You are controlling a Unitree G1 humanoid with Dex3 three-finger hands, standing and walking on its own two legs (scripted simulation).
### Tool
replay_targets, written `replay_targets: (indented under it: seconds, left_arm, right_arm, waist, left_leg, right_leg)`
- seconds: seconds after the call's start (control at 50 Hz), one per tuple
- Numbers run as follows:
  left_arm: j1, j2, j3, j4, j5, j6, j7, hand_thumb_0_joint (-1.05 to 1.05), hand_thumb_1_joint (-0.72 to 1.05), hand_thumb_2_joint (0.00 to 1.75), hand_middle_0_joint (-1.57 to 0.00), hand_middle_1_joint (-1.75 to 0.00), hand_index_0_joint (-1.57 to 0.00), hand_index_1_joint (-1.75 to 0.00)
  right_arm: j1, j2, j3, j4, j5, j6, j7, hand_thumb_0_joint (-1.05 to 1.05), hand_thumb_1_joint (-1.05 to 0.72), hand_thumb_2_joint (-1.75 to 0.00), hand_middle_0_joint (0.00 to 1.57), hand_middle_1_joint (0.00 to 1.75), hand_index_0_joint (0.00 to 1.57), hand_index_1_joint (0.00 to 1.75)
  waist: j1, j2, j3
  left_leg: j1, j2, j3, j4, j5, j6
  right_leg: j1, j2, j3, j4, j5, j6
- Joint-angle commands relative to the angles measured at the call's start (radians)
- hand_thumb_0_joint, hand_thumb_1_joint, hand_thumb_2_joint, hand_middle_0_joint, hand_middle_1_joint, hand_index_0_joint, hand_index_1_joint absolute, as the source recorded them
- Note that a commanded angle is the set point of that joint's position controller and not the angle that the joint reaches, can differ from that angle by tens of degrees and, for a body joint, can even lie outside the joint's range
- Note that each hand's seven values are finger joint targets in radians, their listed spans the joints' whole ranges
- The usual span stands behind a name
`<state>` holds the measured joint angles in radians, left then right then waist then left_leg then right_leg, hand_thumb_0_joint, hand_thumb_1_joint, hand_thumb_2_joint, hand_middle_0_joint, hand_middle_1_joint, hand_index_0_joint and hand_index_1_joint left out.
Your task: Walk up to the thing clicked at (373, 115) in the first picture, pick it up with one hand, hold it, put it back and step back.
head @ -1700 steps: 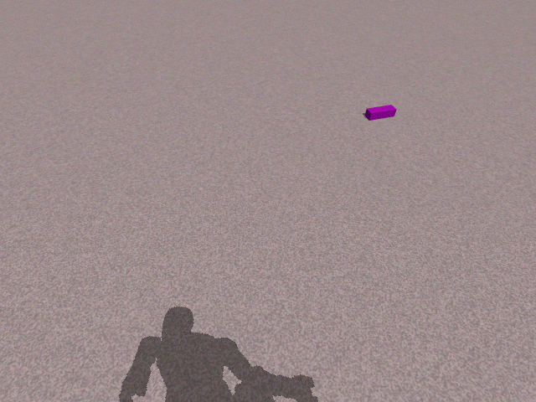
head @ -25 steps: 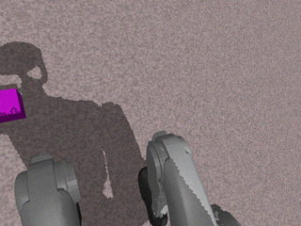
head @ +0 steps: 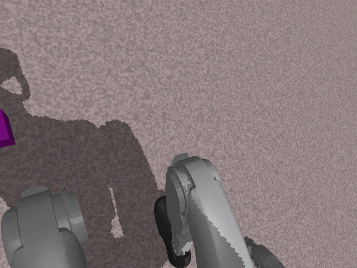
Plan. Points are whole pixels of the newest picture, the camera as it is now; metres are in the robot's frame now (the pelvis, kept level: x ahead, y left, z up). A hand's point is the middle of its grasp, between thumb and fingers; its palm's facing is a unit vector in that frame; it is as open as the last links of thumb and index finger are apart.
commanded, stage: rest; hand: left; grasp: from above
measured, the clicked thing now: out of the picture +0.42 +0.36 -0.26
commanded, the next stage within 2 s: open in 0.26 s
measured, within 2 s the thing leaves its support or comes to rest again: rests again in 0.14 s
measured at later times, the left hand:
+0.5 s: hand out of the picture +0.41 +0.35 -0.24, palm faces -0.45 -0.15 -0.88, open 9.9 cm
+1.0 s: hand out of the picture +0.41 +0.35 -0.24, palm faces -0.45 -0.17 -0.88, open 13.8 cm
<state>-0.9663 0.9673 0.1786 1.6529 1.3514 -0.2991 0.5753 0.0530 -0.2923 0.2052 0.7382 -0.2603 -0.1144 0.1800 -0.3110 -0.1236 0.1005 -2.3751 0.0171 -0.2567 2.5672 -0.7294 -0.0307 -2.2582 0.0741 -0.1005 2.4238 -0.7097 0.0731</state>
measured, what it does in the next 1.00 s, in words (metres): stands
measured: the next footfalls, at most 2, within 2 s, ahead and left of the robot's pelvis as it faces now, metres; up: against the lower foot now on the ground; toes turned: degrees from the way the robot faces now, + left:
none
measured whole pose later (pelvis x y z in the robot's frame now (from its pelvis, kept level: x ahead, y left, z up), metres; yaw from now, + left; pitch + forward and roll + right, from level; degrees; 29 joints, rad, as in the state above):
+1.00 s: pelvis -0.01 +0.00 +0.00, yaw -2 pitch +27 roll -14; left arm -0.99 1.04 0.15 1.71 1.32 -0.31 0.58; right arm 0.05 -0.32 0.28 0.68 -0.28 -0.17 0.21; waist -0.33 -0.14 0.14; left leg -2.36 0.02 -0.29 2.58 -0.72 -0.02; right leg -2.22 0.08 -0.13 2.40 -0.69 0.08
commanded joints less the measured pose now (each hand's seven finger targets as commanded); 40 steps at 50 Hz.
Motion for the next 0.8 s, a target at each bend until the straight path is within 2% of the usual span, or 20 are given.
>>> replay_targets:
  seconds: [0.0, 0.02, 0.08, 0.16, 0.24, 0.26, 0.28, 0.34, 0.38, 0.4, 0.42, 0.44, 0.46, 0.54, 0.56, 0.64, 0.66, 0.74, 0.76, 0.78]
  left_arm:
    - [-0.28, 0.274, 0.002, -0.12, -0.016, 0.0, 0.052, 0.0, 0.66, 0.82, -0.96, -0.76, -0.99, -0.74]
    - [-0.283, 0.261, -0.01, -0.11, -0.021, 0.003, 0.053, 0.0, 0.64, 0.83, -0.96, -0.76, -0.98, -0.74]
    - [-0.266, 0.296, 0.019, -0.112, -0.029, 0.003, 0.063, 0.0, 0.65, 0.81, -0.96, -0.76, -0.99, -0.73]
    - [-0.267, 0.279, -0.004, -0.092, -0.017, 0.009, 0.063, 0.0, 0.64, 0.81, -0.95, -0.77, -0.97, -0.74]
    - [-0.277, 0.289, -0.013, -0.065, -0.029, 0.009, 0.066, 0.0, 0.61, 0.79, -0.93, -0.76, -0.96, -0.73]
    - [-0.277, 0.272, -0.035, -0.048, -0.021, 0.01, 0.061, 0.0, 0.6, 0.82, -0.93, -0.75, -0.95, -0.73]
    - [-0.283, 0.302, -0.013, -0.062, -0.025, 0.008, 0.063, 0.0, 0.6, 0.82, -0.93, -0.76, -0.95, -0.74]
    - [-0.26, 0.291, -0.023, -0.055, -0.029, 0.004, 0.063, 0.0, 0.59, 0.8, -0.92, -0.74, -0.94, -0.72]
    - [-0.269, 0.316, -0.008, -0.051, -0.032, 0.003, 0.067, 0.0, 0.43, 0.77, -0.76, -0.77, -0.78, -0.74]
    - [-0.273, 0.293, -0.028, -0.065, -0.029, 0.004, 0.061, 0.0, 0.35, 0.74, -0.68, -0.76, -0.7, -0.73]
    - [-0.264, 0.293, -0.027, -0.061, -0.037, 0.002, 0.064, 0.0, 0.27, 0.7, -0.6, -0.75, -0.62, -0.72]
    - [-0.252, 0.315, -0.008, -0.046, -0.034, 0.002, 0.067, 0.0, 0.19, 0.71, -0.53, -0.75, -0.56, -0.73]
    - [-0.27, 0.298, -0.034, -0.063, -0.031, -0.001, 0.064, 0.0, 0.11, 0.69, -0.47, -0.75, -0.5, -0.72]
    - [-0.28, 0.287, -0.046, -0.062, -0.031, 0.003, 0.062, 0.0, -0.2, 0.73, -0.32, -0.79, -0.34, -0.77]
    - [-0.264, 0.337, 0.003, -0.056, -0.044, 0.0, 0.072, 0.0, -0.24, 0.76, -0.29, -0.81, -0.31, -0.79]
    - [-0.251, 0.327, -0.001, -0.036, -0.037, 0.003, 0.064, 0.0, -0.33, 0.84, -0.24, -0.85, -0.24, -0.85]
    - [-0.267, 0.292, -0.034, -0.031, -0.042, 0.003, 0.056, 0.0, -0.35, 0.85, -0.22, -0.86, -0.23, -0.86]
    - [-0.266, 0.282, -0.057, -0.068, -0.051, 0.002, 0.034, 0.0, -0.45, 0.93, -0.13, -0.95, -0.14, -0.95]
    - [-0.231, 0.334, -0.013, -0.019, -0.051, 0.008, 0.039, 0.0, -0.46, 0.95, -0.12, -0.96, -0.13, -0.96]
    - [-0.228, 0.319, -0.02, -0.05, -0.052, 0.005, 0.037, 0.0, -0.47, 0.95, -0.12, -0.96, -0.12, -0.96]
  right_arm:
    - [0.175, -0.313, -0.075, 0.0, -0.008, -0.009, -0.003, 0.0, -0.89, -0.9, 0.2, 0.3, 0.2, 0.3]
    - [0.171, -0.312, -0.073, 0.001, -0.007, -0.015, -0.001, 0.0, -0.9, -0.9, 0.2, 0.3, 0.2, 0.3]
    - [0.162, -0.323, -0.07, -0.007, -0.004, -0.021, -0.002, 0.0, -0.89, -0.9, 0.2, 0.3, 0.2, 0.3]
    - [0.168, -0.327, -0.059, -0.013, -0.017, -0.026, 0.008, 0.0, -0.89, -0.9, 0.2, 0.3, 0.2, 0.3]
    - [0.159, -0.333, -0.047, -0.019, -0.014, -0.034, 0.01, 0.0, -0.9, -0.9, 0.2, 0.3, 0.2, 0.3]
    - [0.16, -0.332, -0.046, -0.015, -0.017, -0.04, 0.013, 0.0, -0.9, -0.9, 0.2, 0.3, 0.2, 0.3]
    - [0.158, -0.344, -0.045, -0.028, -0.017, -0.044, 0.014, 0.0, -0.9, -0.9, 0.2, 0.3, 0.2, 0.3]
    - [0.158, -0.338, -0.038, -0.021, -0.017, -0.046, 0.014, 0.0, -0.9, -0.9, 0.2, 0.3, 0.2, 0.3]
    - [0.144, -0.346, -0.037, -0.038, -0.016, -0.05, 0.015, 0.0, -0.89, -0.89, 0.2, 0.3, 0.2, 0.3]
    - [0.164, -0.344, -0.034, -0.03, -0.016, -0.049, 0.017, 0.0, -0.89, -0.89, 0.2, 0.3, 0.2, 0.3]
    - [0.15, -0.338, -0.03, -0.027, -0.019, -0.047, 0.015, 0.0, -0.89, -0.89, 0.2, 0.3, 0.2, 0.3]
    - [0.136, -0.35, -0.036, -0.045, -0.017, -0.049, 0.012, 0.0, -0.89, -0.9, 0.2, 0.3, 0.2, 0.3]
    - [0.146, -0.346, -0.031, -0.036, -0.017, -0.048, 0.013, 0.0, -0.89, -0.89, 0.2, 0.3, 0.2, 0.3]
    - [0.152, -0.347, -0.028, -0.03, -0.021, -0.059, 0.021, 0.0, -0.89, -0.9, 0.2, 0.3, 0.2, 0.3]
    - [0.146, -0.358, -0.03, -0.04, -0.018, -0.058, 0.018, 0.0, -0.89, -0.9, 0.2, 0.3, 0.2, 0.3]
    - [0.151, -0.355, -0.03, -0.039, -0.021, -0.059, 0.02, 0.0, -0.89, -0.9, 0.2, 0.3, 0.2, 0.3]
    - [0.138, -0.349, -0.022, -0.055, -0.019, -0.064, 0.023, 0.0, -0.89, -0.9, 0.2, 0.3, 0.2, 0.3]
    - [0.149, -0.353, -0.025, -0.051, -0.017, -0.061, 0.022, 0.0, -0.89, -0.9, 0.2, 0.3, 0.2, 0.3]
    - [0.154, -0.362, -0.026, -0.046, -0.018, -0.06, 0.021, 0.0, -0.89, -0.9, 0.2, 0.3, 0.2, 0.3]
    - [0.159, -0.367, -0.03, -0.056, -0.018, -0.058, 0.02, 0.0, -0.89, -0.9, 0.2, 0.3, 0.2, 0.3]
  waist:
    - [-0.03, 0.52, -0.669]
    - [-0.03, 0.511, -0.658]
    - [-0.015, 0.534, -0.665]
    - [-0.043, 0.536, -0.661]
    - [-0.044, 0.516, -0.621]
    - [-0.053, 0.505, -0.619]
    - [-0.057, 0.5, -0.617]
    - [-0.039, 0.51, -0.622]
    - [-0.046, 0.501, -0.615]
    - [-0.05, 0.524, -0.611]
    - [-0.037, 0.529, -0.62]
    - [-0.044, 0.503, -0.624]
    - [-0.045, 0.516, -0.618]
    - [-0.059, 0.532, -0.606]
    - [-0.047, 0.512, -0.616]
    - [-0.052, 0.512, -0.585]
    - [-0.062, 0.507, -0.561]
    - [-0.051, 0.51, -0.595]
    - [-0.053, 0.5, -0.59]
    - [-0.046, 0.516, -0.604]
  left_leg:
    - [0.545, 0.021, 0.139, -0.248, 0.256, 0.037]
    - [0.538, 0.022, 0.138, -0.249, 0.248, 0.037]
    - [0.551, 0.022, 0.131, -0.264, 0.257, 0.031]
    - [0.556, 0.022, 0.126, -0.253, 0.283, 0.03]
    - [0.521, 0.026, 0.121, -0.252, 0.258, 0.035]
    - [0.527, 0.027, 0.122, -0.243, 0.25, 0.036]
    - [0.52, 0.026, 0.122, -0.241, 0.255, 0.037]
    - [0.526, 0.027, 0.118, -0.256, 0.249, 0.035]
    - [0.518, 0.027, 0.112, -0.258, 0.237, 0.034]
    - [0.54, 0.025, 0.113, -0.266, 0.25, 0.029]
    - [0.528, 0.027, 0.111, -0.269, 0.238, 0.032]
    - [0.528, 0.03, 0.107, -0.261, 0.235, 0.033]
    - [0.519, 0.027, 0.11, -0.265, 0.226, 0.032]
    - [0.545, 0.03, 0.11, -0.251, 0.244, 0.029]
    - [0.532, 0.033, 0.103, -0.257, 0.249, 0.031]
    - [0.505, 0.03, 0.107, -0.258, 0.228, 0.032]
    - [0.489, 0.029, 0.105, -0.259, 0.208, 0.033]
    - [0.521, 0.029, 0.101, -0.269, 0.226, 0.03]
    - [0.513, 0.031, 0.098, -0.264, 0.224, 0.032]
    - [0.534, 0.029, 0.094, -0.278, 0.245, 0.027]
  right_leg:
    - [0.318, 0.025, -0.146, -0.194, 0.31, -0.089]
    - [0.314, 0.025, -0.145, -0.196, 0.304, -0.088]
    - [0.313, 0.024, -0.156, -0.188, 0.304, -0.091]
    - [0.332, 0.027, -0.162, -0.181, 0.333, -0.089]
    - [0.322, 0.028, -0.162, -0.196, 0.315, -0.086]
    - [0.32, 0.03, -0.158, -0.194, 0.312, -0.086]
    - [0.332, 0.028, -0.163, -0.196, 0.317, -0.083]
    - [0.341, 0.034, -0.162, -0.202, 0.303, -0.087]
    - [0.324, 0.032, -0.171, -0.19, 0.292, -0.087]
    - [0.329, 0.03, -0.172, -0.188, 0.301, -0.089]
    - [0.33, 0.035, -0.17, -0.197, 0.293, -0.089]
    - [0.328, 0.034, -0.174, -0.196, 0.292, -0.087]
    - [0.328, 0.035, -0.169, -0.197, 0.285, -0.089]
    - [0.325, 0.033, -0.171, -0.187, 0.303, -0.086]
    - [0.339, 0.036, -0.173, -0.196, 0.304, -0.086]
    - [0.331, 0.035, -0.17, -0.204, 0.289, -0.086]
    - [0.316, 0.033, -0.173, -0.198, 0.273, -0.086]
    - [0.328, 0.037, -0.174, -0.203, 0.283, -0.087]
    - [0.336, 0.033, -0.177, -0.2, 0.285, -0.086]
    - [0.343, 0.035, -0.178, -0.197, 0.296, -0.088]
